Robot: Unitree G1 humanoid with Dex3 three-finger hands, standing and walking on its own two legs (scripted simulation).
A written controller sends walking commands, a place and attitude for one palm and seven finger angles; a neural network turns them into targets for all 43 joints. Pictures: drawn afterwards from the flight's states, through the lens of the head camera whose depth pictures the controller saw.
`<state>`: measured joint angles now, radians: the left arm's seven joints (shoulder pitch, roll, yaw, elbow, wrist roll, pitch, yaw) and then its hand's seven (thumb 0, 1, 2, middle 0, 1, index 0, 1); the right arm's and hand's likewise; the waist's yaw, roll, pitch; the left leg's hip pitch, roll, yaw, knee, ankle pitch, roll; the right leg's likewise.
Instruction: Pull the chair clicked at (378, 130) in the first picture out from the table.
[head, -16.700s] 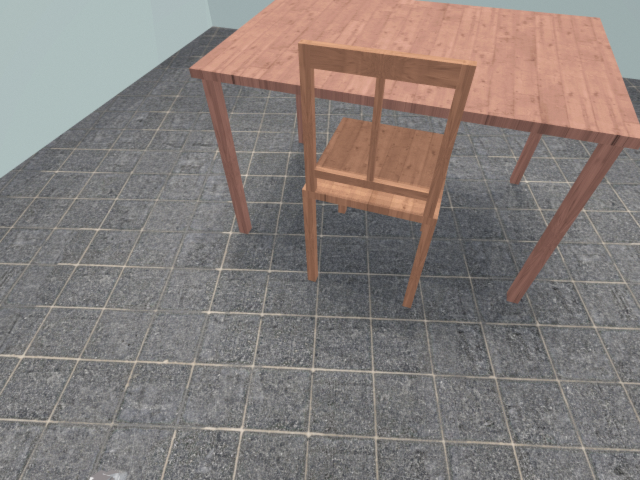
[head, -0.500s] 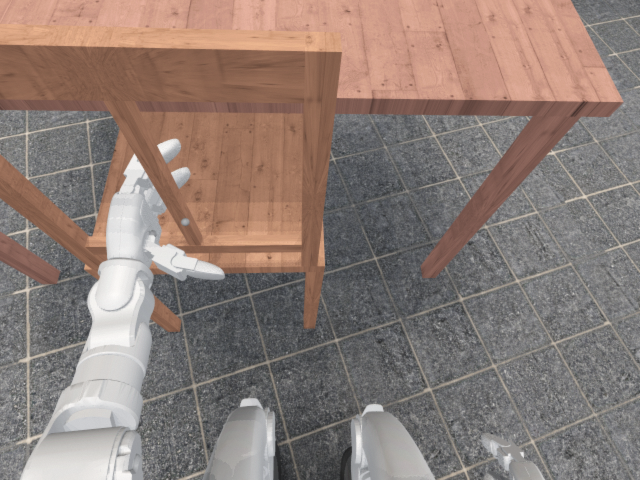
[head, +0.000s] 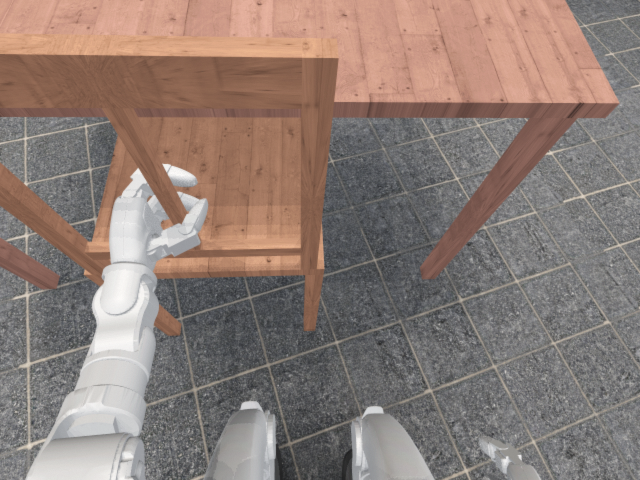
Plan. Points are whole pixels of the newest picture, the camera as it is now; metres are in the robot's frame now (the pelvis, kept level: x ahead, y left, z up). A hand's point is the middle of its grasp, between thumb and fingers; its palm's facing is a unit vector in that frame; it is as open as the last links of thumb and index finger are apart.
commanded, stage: hook a spindle and tug to test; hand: left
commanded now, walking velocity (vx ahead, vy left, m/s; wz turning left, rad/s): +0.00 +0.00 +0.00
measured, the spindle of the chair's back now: (165, 192) +0.45 +0.18 +0.04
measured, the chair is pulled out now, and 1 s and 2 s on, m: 0.00 0.03 0.16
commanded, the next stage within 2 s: step backward, pulling the chair out in 0.66 s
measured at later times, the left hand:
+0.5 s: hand (189, 241) +0.39 +0.15 +0.02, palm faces +0.02 -1.00 -0.02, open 5.1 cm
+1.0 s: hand (191, 238) +0.39 +0.15 +0.04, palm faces +0.10 -0.99 -0.10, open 5.1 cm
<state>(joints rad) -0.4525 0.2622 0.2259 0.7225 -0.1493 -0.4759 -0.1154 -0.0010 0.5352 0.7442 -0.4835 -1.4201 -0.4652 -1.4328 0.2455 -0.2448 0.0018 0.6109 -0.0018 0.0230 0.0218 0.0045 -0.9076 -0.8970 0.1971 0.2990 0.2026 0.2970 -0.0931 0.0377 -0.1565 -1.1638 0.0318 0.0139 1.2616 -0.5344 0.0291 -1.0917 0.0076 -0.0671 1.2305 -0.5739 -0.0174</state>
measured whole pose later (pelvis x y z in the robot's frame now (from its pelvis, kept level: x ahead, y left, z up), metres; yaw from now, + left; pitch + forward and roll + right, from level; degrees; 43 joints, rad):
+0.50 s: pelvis +0.02 +0.00 +0.01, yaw +0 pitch +25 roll -2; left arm -0.23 0.21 0.17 0.50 -0.17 -0.47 -0.09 0.01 0.78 0.81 -0.42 -1.42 -0.42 -1.45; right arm 0.23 -0.24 -0.01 0.58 0.00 0.02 0.04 0.00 -0.91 -0.90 0.20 0.30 0.20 0.30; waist -0.07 0.03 -0.16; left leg -1.10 0.03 0.03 1.22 -0.56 0.03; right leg -1.03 0.01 -0.05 1.19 -0.59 -0.01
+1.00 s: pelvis +0.04 +0.00 +0.08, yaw +1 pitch +14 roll -1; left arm -0.30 0.17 0.08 0.72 -0.10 -0.18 0.09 0.04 0.77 0.82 -0.32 -1.14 -0.46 -1.45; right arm 0.25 -0.22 0.04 0.57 0.06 0.16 -0.09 0.01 -0.91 -0.90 0.20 0.30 0.20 0.30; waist -0.07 0.02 -0.05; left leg -0.63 0.00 0.03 0.77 -0.38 0.03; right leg -0.57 -0.01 -0.05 0.76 -0.39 0.00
